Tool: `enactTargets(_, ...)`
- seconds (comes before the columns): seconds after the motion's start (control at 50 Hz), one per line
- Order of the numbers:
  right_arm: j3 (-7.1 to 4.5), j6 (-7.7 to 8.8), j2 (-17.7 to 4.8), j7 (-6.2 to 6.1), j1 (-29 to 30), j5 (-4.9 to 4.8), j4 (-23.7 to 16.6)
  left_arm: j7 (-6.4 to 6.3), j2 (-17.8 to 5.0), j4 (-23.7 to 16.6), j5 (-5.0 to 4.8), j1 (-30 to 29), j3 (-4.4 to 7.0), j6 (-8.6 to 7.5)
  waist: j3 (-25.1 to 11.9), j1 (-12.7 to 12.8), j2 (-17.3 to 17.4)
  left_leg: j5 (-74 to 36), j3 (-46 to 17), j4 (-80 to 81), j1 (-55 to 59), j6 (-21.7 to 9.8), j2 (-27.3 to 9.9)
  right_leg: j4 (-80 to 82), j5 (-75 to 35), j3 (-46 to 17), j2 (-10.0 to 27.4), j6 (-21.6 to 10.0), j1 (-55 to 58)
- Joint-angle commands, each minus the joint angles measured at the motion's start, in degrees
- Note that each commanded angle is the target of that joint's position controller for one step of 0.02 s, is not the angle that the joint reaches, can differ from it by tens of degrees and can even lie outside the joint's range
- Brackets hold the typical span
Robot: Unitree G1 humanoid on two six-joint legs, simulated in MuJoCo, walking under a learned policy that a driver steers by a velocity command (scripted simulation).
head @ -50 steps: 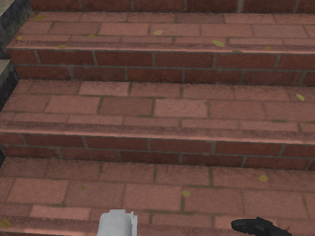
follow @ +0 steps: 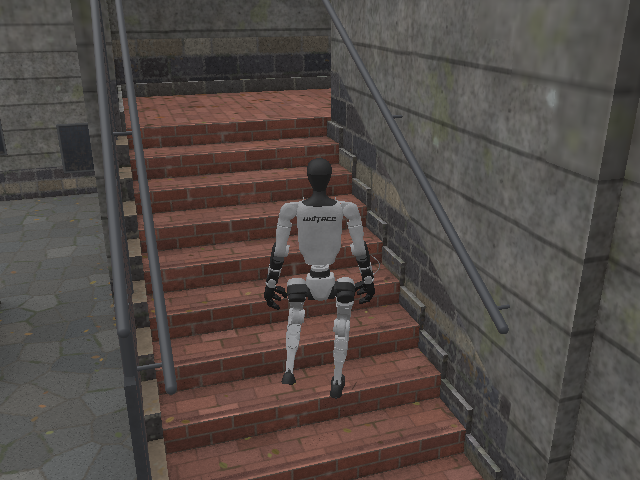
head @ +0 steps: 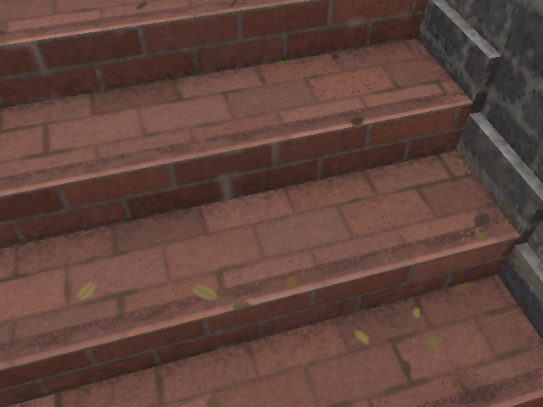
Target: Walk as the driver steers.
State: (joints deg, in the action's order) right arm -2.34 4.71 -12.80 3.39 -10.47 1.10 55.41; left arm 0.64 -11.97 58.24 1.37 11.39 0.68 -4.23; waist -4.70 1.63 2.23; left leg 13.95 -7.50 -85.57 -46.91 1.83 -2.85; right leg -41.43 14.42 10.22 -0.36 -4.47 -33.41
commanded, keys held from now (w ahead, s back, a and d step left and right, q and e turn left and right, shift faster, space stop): q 0.90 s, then no key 0.10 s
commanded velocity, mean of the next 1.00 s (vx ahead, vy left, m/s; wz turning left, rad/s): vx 0.00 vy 0.00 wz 0.51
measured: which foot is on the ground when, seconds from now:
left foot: up 0.00-0.18, down 0.20-0.68, up 0.70-1.00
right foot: down 0.00-0.22, up 0.24-0.64, down 0.66-1.00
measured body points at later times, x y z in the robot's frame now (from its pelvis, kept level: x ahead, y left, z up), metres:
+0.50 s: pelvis +0.04 +0.03 +0.03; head +0.05 +0.05 +0.48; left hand +0.21 +0.34 -0.04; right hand +0.21 -0.18 -0.08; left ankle +0.02 +0.13 -0.70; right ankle +0.07 -0.10 -0.59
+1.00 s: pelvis +0.08 +0.01 +0.04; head +0.10 +0.01 +0.49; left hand +0.07 +0.27 -0.07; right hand +0.37 -0.08 -0.06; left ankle +0.01 +0.14 -0.58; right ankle +0.10 -0.09 -0.70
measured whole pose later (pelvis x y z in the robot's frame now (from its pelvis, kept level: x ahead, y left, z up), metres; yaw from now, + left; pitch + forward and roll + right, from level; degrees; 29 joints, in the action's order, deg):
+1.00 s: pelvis +0.08 +0.01 +0.04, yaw +33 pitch +8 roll -1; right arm -2.3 2.8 -14.1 -0.1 -6.9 1.7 41.0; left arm 0.6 -8.2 41.1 2.7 12.3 -1.0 -2.8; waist -7.1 2.7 2.3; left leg 18.4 -5.9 -78.0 -47.1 5.1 1.3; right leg -24.8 15.7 11.5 2.1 -3.8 -16.8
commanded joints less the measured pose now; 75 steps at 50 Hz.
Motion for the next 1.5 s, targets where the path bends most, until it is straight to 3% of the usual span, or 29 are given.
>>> enactTargets(0.02,-0.94,0.58,-4.2,1.30,-4.0,0.73,-0.5,0.01,-6.5,-9.9,-1.40,-15.7,1.16,-4.19,-3.6,-6.3,-4.5,6.3,4.7,20.6,18.8,4.9,-4.0,22.0,1.6,-7.8,10.7,-2.3,-0.1)
enactTargets(0.06,-0.63,1.67,-3.6,1.00,-0.9,0.86,-3.1,-0.97,-11.5,-10.6,-0.01,-13.7,3.40,-4.56,-1.5,-2.7,-7.1,5.1,8.0,21.0,20.5,4.1,-2.0,22.0,-3.3,-7.6,13.3,-6.5,3.9)
enactTargets(0.16,0.08,1.24,-2.0,-1.58,-0.1,0.04,-8.9,-1.39,-8.5,-11.0,-0.92,-11.6,4.06,-3.66,1.4,-1.4,-4.6,7.3,8.1,41.6,19.3,-1.6,-2.4,20.1,-1.7,-13.1,21.5,-10.8,18.4)
enactTargets(0.2,-0.93,2.07,-3.1,-1.87,0.5,-0.56,-10.1,-1.51,-6.7,-10.3,-0.97,-11.1,3.54,-2.24,0.9,-1.4,-2.9,-4.2,10.9,56.2,27.1,-6.2,2.1,16.1,2.6,-9.5,19.2,-6.4,18.4)
enactTargets(0.22,-2.00,2.80,-6.8,-2.70,2.8,-0.34,-11.3,-2.12,-3.6,-12.1,-0.94,-7.7,3.30,-2.02,-1.5,2.1,5.7,-22.0,3.1,58.9,30.2,-13.0,-1.7,7.7,6.2,-1.1,11.7,-0.7,17.8)
enactTargets(0.24,-3.26,3.21,-11.4,-3.20,-0.9,-1.62,-11.0,-2.42,-4.4,-16.8,-1.03,-14.2,3.52,-2.51,-3.3,-1.0,13.5,-21.5,-16.9,63.8,38.2,-23.6,-11.0,-1.8,9.0,3.5,1.4,4.7,3.0)
enactTargets(0.26,-3.61,3.79,-10.4,-3.08,-9.1,0.64,-8.8,-2.37,-5.3,-19.1,-0.21,-23.7,3.58,-2.31,-2.6,-8.7,11.6,-17.9,-22.0,66.0,47.7,-24.0,-12.9,-11.7,17.2,-3.4,-0.3,5.9,-9.6)
enactTargets(0.3,-3.90,3.67,-9.8,-2.47,-5.3,2.53,-9.0,-2.22,-4.6,-18.9,0.21,-21.4,3.70,-0.98,-3.7,-6.3,5.0,-24.4,-18.4,63.3,48.4,-21.4,-12.8,-30.1,17.5,-13.0,1.0,6.4,-16.6)
enactTargets(0.34,-2.68,0.78,-6.2,-2.54,-1.2,1.27,-10.7,-3.11,-5.2,-19.9,0.98,-18.9,4.30,-0.16,-4.0,-3.1,-2.0,-23.0,-15.9,61.7,41.9,-21.4,-10.6,-37.8,10.0,-16.3,0.1,6.0,-17.3)
enactTargets(0.4,-1.57,-0.91,-4.1,-2.23,0.9,1.40,-15.3,-3.81,-5.9,-20.1,0.82,-13.2,4.44,-0.01,-5.2,-1.4,0.7,-18.0,-15.7,61.8,37.2,-22.0,-9.2,-40.8,5.9,-16.2,-0.4,8.8,-18.2)
enactTargets(0.5,-1.52,0.24,-5.7,-3.15,-1.7,0.18,-18.4,-3.50,-5.6,-21.1,1.40,-12.0,3.55,0.57,-5.0,-4.0,2.3,-10.2,-16.4,62.3,34.4,-19.5,-6.6,-30.6,7.2,-13.6,-0.2,12.5,-16.4)
enactTargets(0.54,-1.81,1.71,-8.0,-2.82,6.2,0.07,-21.5,-2.42,-5.3,-20.2,1.13,-6.7,3.15,0.72,-4.9,-0.6,3.3,-17.9,-11.2,60.5,23.0,-16.7,-3.9,-26.1,3.9,-9.5,0.7,12.0,-0.4)
enactTargets(0.6,-2.03,1.50,-8.2,-2.48,4.3,-0.53,-20.6,-0.74,-3.7,-22.9,0.44,-7.5,2.37,1.21,-3.5,-2.3,4.2,-18.8,-15.1,58.1,25.3,-16.8,-4.7,-3.8,10.2,-8.0,-0.5,9.7,6.3)
enactTargets(0.66,-1.66,-0.33,-5.5,-1.53,-2.3,-0.45,-17.5,-1.31,-5.4,-23.4,-1.27,-4.8,2.87,-0.92,-6.1,-2.2,3.0,-13.9,-19.8,51.6,29.4,-14.7,-3.5,15.0,-10.3,-11.0,1.4,3.3,17.6)
enactTargets(0.68,-0.32,-0.53,0.1,-1.78,-4.2,-0.61,-18.6,-2.36,-10.5,-24.1,-0.37,-3.4,3.94,-2.14,-10.8,-4.0,-7.6,1.1,-10.4,38.3,21.0,-6.8,5.1,14.2,-35.8,-22.5,12.3,-9.6,27.8)
enactTargets(0.7,-0.39,-0.05,-1.4,-1.78,-2.5,1.26,-21.1,-2.12,-15.5,-25.1,1.45,-3.0,5.65,-2.71,-10.4,-2.4,-17.9,25.0,-3.3,25.5,-0.4,1.3,11.8,18.6,-44.3,-43.8,25.2,-25.5,38.5)
enactTargets(0.72,-2.17,-0.26,-7.1,-2.03,2.2,0.66,-20.1,-2.70,-14.4,-23.1,2.30,0.6,6.24,-2.86,-9.8,0.9,-6.4,24.1,-3.4,3.7,-4.1,3.8,9.0,20.7,-36.5,-45.7,27.9,-25.5,35.9)
enactTargets(0.76,-3.16,-1.34,-9.2,-4.03,-0.6,-0.47,-17.4,-1.53,-6.1,-24.8,1.98,-8.9,2.70,-1.95,-3.8,-3.3,-5.5,9.6,-5.6,-11.6,-5.9,2.7,7.8,20.8,-21.8,-30.4,19.8,-15.5,22.4)
enactTargets(0.8,-2.37,-1.14,-7.0,-5.46,5.8,1.22,-20.3,-1.37,-0.4,-23.9,0.91,-7.4,-0.08,0.17,-5.4,-2.3,-4.0,5.2,-3.5,-8.5,-7.4,2.0,7.9,20.6,-19.2,-20.5,15.6,-13.3,22.7)
enactTargets(0.86,-1.63,-1.04,-5.6,-4.58,5.5,-0.16,-19.1,-1.73,-2.9,-23.8,1.24,-3.8,0.09,1.09,-5.5,0.1,-5.8,4.9,-2.3,-7.2,-9.6,3.2,7.7,21.3,-20.3,-16.2,15.5,-14.2,26.8)
enactTargets(0.96,0.00,-0.73,-3.2,-3.71,8.0,0.46,-19.2,-0.12,-5.1,-20.1,1.43,2.0,0.89,1.13,-2.6,1.9,-6.5,4.6,0.1,6.9,-12.4,3.5,3.9,25.2,-12.7,-15.0,18.6,-14.4,30.6)
enactTargets(1.02,1.61,-2.17,-0.6,-1.02,4.7,1.77,-18.2,0.82,-4.7,-21.7,1.01,-8.0,0.56,-1.39,-2.2,-4.6,-6.8,4.4,5.6,20.9,5.8,2.3,-3.6,25.7,-16.0,-7.0,16.4,-8.8,19.5)
enactTargets(1.08,1.58,-2.32,-1.7,1.18,3.5,0.37,-18.5,0.82,-6.1,-22.3,0.42,-12.7,1.03,-2.84,-2.3,-5.5,-5.7,-0.7,10.6,40.9,22.0,1.6,-1.4,17.8,-13.8,-5.2,14.7,-5.9,13.4)
enactTargets(1.14,-0.30,0.70,-4.4,0.14,1.7,-0.55,-18.1,2.29,-2.5,-15.8,-0.50,1.2,0.71,-1.78,-3.3,-2.1,-5.0,-19.6,10.0,58.0,34.8,-5.3,0.7,9.3,-5.1,-5.1,13.4,-0.8,14.6)
enactTargets(1.16,-1.54,1.65,-10.4,-1.07,3.5,-0.06,-20.1,1.28,0.8,-15.7,-0.73,10.6,0.56,-1.73,-9.2,3.3,5.2,-52.9,-0.6,55.3,42.1,-15.0,-7.5,1.9,3.9,-0.9,6.9,5.3,12.7)
enactTargets(1.18,-0.68,1.79,-8.7,-1.01,5.4,-1.75,-21.5,-0.11,0.7,-18.2,-1.54,10.5,0.00,-2.54,-14.1,2.7,10.4,-53.2,-13.1,56.6,46.8,-22.7,-15.4,0.3,11.0,-3.5,3.9,10.5,7.7)
enactTargets(1.2,0.35,1.19,-3.6,-0.40,6.8,-2.39,-21.8,-0.06,-2.3,-19.4,-2.63,3.1,0.84,-2.27,-10.4,1.4,4.3,-38.8,-10.5,56.5,39.5,-17.7,-13.2,2.9,7.2,-5.8,4.7,11.7,11.8)
enactTargets(1.28,0.21,-0.21,-2.3,0.75,7.9,-2.05,-20.3,0.69,-2.7,-20.0,-1.30,0.3,1.65,-1.31,-4.0,0.7,-0.1,-14.2,-0.9,55.7,30.1,-7.2,-4.5,8.6,-0.4,-3.8,4.8,6.8,16.6)
enactTargets(1.5,-0.66,-0.77,-2.5,0.13,7.2,-1.40,-17.4,2.30,-2.5,-17.8,-1.13,2.9,1.71,-0.89,-2.0,-0.8,-1.1,-20.1,6.2,51.6,34.2,-6.1,-0.5,11.3,-2.0,-3.3,5.2,6.4,16.3)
